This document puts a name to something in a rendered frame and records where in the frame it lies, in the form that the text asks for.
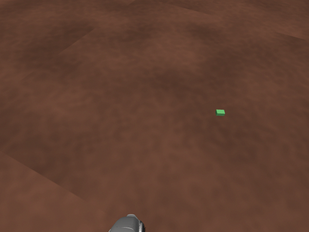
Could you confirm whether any small box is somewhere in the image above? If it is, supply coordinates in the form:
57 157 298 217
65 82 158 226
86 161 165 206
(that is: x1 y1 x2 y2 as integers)
215 110 225 116

